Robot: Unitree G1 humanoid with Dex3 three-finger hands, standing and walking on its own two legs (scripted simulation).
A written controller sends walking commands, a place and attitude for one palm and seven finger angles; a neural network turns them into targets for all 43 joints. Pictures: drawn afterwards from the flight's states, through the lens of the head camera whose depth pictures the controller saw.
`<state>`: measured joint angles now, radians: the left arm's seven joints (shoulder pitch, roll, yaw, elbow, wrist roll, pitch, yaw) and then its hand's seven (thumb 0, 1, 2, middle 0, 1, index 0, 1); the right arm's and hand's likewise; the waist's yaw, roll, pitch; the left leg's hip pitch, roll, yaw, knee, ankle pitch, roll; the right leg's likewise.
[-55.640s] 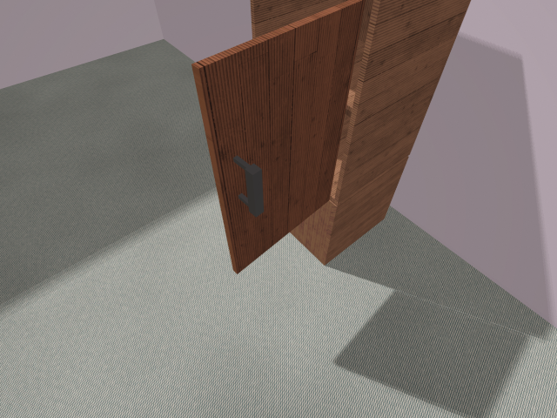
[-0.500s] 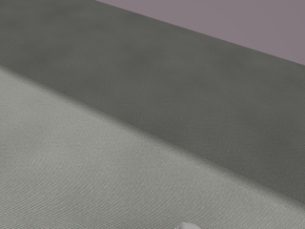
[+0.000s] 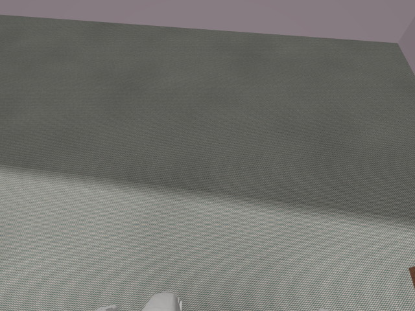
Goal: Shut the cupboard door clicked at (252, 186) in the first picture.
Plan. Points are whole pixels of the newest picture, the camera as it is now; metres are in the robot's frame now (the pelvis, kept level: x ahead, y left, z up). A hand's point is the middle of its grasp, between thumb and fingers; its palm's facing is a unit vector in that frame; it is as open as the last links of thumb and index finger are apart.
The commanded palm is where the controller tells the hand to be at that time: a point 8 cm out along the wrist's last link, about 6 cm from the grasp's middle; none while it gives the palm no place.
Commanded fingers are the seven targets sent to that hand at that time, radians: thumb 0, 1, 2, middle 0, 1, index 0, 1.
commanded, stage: turn to face it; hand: left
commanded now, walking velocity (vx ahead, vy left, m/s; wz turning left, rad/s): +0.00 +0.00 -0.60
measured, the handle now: out of the picture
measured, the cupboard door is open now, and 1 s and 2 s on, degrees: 23 23 23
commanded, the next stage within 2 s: none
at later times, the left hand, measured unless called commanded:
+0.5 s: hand (126, 290) +0.17 +0.20 -0.16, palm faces -0.29 -0.93 -0.23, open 7.4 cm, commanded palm none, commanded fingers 0.00 0.90 0.90 -0.20 -0.30 -0.20 -0.30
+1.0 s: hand (164, 272) +0.22 +0.12 -0.18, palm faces -0.53 -0.83 -0.20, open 7.4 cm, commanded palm none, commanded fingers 0.00 0.90 0.90 -0.20 -0.30 -0.20 -0.30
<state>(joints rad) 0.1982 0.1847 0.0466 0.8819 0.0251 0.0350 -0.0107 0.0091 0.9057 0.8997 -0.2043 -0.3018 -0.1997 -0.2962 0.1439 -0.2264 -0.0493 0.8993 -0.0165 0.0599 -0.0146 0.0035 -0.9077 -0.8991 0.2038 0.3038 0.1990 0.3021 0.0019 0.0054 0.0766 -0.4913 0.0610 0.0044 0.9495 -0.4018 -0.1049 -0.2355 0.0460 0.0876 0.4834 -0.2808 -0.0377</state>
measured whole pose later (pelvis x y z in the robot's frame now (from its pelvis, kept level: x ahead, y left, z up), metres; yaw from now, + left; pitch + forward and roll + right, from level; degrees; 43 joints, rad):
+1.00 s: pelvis +0.05 +0.00 -0.01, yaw -35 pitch +3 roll +0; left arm 0.22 0.22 0.06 0.90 0.02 0.05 -0.01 0.01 0.91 0.90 -0.20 -0.30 -0.20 -0.30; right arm 0.13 -0.22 -0.03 0.87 -0.01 0.04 -0.02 0.00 -0.91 -0.90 0.20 0.30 0.20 0.30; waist 0.02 -0.03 0.06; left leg -0.33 0.03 0.03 0.58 -0.30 -0.08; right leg -0.29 0.07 0.14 0.56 -0.31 -0.01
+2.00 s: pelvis +0.09 -0.06 -0.01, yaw -66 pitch +2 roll -1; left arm 0.22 0.24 0.07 0.94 0.02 0.07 0.00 0.01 0.91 0.90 -0.20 -0.30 -0.20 -0.30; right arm 0.17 -0.18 0.00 0.89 -0.03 0.02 -0.03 0.00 -0.91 -0.90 0.21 0.30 0.20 0.30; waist 0.02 -0.06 0.05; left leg -0.28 0.03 0.09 0.56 -0.31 0.02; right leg -0.39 0.05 0.06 0.96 -0.51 0.02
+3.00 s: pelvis +0.08 -0.27 +0.00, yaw -77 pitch +0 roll -1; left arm 0.18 0.21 0.06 0.98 0.03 0.03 -0.02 0.01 0.91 0.90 -0.20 -0.30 -0.19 -0.29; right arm 0.30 -0.16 -0.02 1.04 -0.04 0.00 -0.02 0.00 -0.91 -0.90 0.21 0.30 0.20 0.30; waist -0.02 0.00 0.08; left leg -0.18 0.11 0.15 0.45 -0.26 -0.02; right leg -0.46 -0.07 -0.02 0.78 -0.26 0.02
